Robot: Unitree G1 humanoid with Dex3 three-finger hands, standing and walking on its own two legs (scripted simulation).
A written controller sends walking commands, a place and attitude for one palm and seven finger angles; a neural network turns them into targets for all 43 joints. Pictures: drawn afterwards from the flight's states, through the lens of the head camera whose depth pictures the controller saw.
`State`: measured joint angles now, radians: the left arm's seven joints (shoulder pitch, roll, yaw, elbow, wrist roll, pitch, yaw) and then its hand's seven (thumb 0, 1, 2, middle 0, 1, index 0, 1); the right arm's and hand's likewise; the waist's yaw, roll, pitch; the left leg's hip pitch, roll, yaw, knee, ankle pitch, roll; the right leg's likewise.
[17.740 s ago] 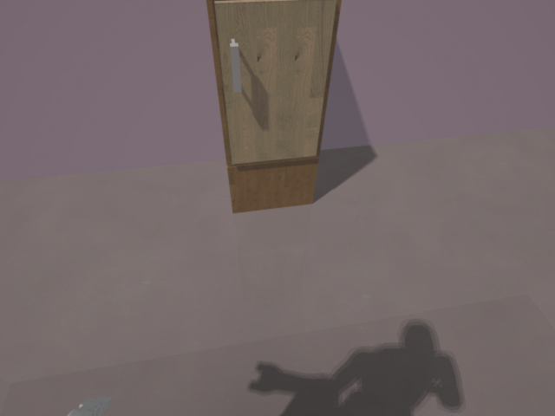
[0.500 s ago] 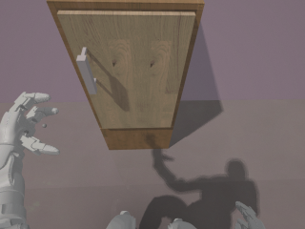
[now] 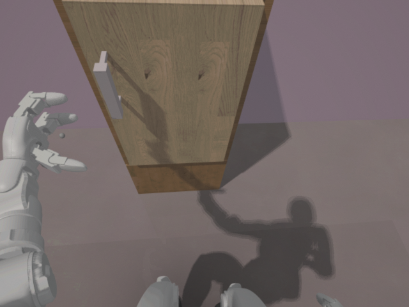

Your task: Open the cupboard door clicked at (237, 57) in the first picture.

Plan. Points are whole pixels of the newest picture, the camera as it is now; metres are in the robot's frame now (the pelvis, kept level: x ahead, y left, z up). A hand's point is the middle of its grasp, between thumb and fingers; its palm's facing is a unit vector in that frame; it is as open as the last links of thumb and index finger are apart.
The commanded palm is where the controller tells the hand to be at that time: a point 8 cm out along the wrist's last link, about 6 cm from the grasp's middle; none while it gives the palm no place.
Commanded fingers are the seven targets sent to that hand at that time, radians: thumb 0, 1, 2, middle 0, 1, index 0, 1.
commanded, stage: move the hooked fingers beside the handle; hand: left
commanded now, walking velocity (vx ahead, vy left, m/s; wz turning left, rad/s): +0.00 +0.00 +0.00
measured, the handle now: (111, 86) +0.56 +0.22 +0.05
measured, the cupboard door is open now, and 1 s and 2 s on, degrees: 0 0 0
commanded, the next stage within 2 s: slide the fingers in behind the handle in 1.50 s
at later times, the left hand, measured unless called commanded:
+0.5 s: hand (70, 107) +0.48 +0.27 +0.06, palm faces +0.10 -1.00 -0.02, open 14.0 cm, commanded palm +0.47 +0.31 +0.05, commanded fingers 0.00 -0.50 0.30 -0.30 -1.20 -0.30 -1.20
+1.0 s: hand (67, 99) +0.51 +0.29 +0.05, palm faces +0.12 -0.99 -0.01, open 14.0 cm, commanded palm +0.50 +0.32 +0.05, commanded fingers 0.00 -0.50 0.30 -0.30 -1.20 -0.30 -1.20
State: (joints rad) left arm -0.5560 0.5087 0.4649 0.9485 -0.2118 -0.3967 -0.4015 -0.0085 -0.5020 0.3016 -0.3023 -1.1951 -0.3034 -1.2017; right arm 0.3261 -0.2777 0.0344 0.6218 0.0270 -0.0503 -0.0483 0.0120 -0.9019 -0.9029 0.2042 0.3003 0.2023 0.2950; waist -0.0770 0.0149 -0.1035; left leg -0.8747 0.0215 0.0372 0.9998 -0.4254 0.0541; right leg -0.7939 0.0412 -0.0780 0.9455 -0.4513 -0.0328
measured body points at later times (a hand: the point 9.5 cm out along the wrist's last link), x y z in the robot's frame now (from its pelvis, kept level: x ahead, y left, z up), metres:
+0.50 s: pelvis +0.00 +0.01 -0.01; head +0.13 +0.04 +0.42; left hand +0.47 +0.33 +0.07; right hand +0.01 -0.27 -0.11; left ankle +0.03 +0.08 -0.68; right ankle +0.00 -0.10 -0.68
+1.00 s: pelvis +0.01 +0.01 -0.01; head +0.16 +0.04 +0.41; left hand +0.50 +0.35 +0.06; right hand -0.01 -0.26 -0.11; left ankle +0.03 +0.08 -0.68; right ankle +0.00 -0.10 -0.68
